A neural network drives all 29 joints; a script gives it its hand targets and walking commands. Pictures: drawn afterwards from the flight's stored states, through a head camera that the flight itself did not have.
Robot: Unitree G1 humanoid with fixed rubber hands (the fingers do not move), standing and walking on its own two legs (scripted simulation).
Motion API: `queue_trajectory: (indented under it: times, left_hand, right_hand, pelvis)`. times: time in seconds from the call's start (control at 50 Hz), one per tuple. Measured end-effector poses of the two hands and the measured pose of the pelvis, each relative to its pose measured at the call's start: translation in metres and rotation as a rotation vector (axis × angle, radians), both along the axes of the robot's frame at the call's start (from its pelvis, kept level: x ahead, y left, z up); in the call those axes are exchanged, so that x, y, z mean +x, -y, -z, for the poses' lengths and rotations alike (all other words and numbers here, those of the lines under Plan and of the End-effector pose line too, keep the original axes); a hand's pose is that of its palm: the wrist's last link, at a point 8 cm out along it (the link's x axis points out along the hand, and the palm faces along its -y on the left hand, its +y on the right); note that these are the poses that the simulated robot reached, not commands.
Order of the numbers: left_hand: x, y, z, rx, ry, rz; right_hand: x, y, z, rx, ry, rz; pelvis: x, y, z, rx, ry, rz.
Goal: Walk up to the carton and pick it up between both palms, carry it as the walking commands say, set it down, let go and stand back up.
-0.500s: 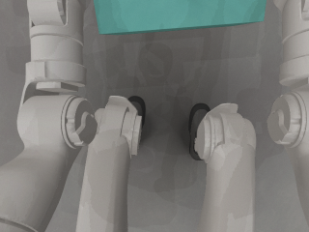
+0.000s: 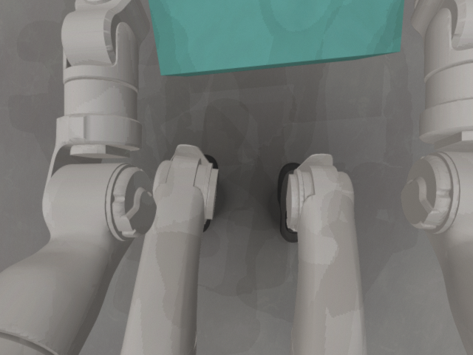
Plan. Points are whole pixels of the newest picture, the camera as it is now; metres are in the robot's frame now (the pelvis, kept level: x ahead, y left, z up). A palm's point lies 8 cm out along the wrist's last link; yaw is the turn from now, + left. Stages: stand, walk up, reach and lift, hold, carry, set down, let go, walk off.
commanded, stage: reach and lift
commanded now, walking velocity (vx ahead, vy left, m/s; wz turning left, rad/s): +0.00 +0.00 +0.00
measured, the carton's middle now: out of the picture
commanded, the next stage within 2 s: none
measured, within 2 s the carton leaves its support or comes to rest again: neither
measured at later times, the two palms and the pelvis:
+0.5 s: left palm out of the picture +0.53 +0.19 -0.02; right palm out of the picture +0.55 -0.16 -0.03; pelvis +0.01 +0.00 +0.06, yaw +1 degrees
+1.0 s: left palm out of the picture +0.51 +0.21 +0.07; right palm out of the picture +0.54 -0.15 +0.04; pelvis -0.01 -0.01 +0.10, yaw +1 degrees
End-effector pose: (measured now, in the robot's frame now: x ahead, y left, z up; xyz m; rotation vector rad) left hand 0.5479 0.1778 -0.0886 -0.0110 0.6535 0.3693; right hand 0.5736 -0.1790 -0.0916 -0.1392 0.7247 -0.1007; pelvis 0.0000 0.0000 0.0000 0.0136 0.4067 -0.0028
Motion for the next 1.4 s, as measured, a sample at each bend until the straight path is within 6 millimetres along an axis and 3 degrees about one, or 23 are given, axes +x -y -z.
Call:
queue_trajectory:
  times: [0.26,0.62,0.8,1.02,1.14,1.4]
  left_hand:
    - [-0.008,-0.033,-0.039,0.062,-0.010,-0.028]
    - [-0.021,-0.007,-0.087,0.025,-0.003,0.019]
    - [-0.042,-0.019,-0.116,0.041,0.000,-0.026]
    - [-0.040,-0.032,-0.159,0.043,0.034,-0.034]
    - [-0.038,-0.029,-0.166,0.041,-0.012,-0.002]
    - [-0.055,-0.026,-0.193,0.035,-0.004,-0.014]
  right_hand:
    - [-0.005,-0.035,-0.007,0.045,-0.006,-0.046]
    - [-0.025,-0.006,-0.082,-0.001,0.001,0.003]
    - [-0.035,-0.020,-0.099,0.038,0.001,-0.022]
    - [-0.036,-0.033,-0.134,0.041,0.035,-0.030]
    - [-0.042,-0.029,-0.147,0.023,-0.008,-0.010]
    - [-0.049,-0.026,-0.183,0.012,0.002,-0.018]
  pelvis:
    - [-0.001,0.005,-0.027,-0.016,-0.006,-0.029]
    - [0.005,-0.006,-0.066,-0.016,0.100,-0.004]
    - [-0.005,-0.001,-0.083,-0.010,0.125,-0.007]
    - [-0.010,0.007,-0.102,-0.009,0.152,-0.025]
    - [-0.004,0.008,-0.119,-0.009,0.166,-0.018]
    - [0.020,0.005,-0.160,-0.005,0.205,-0.014]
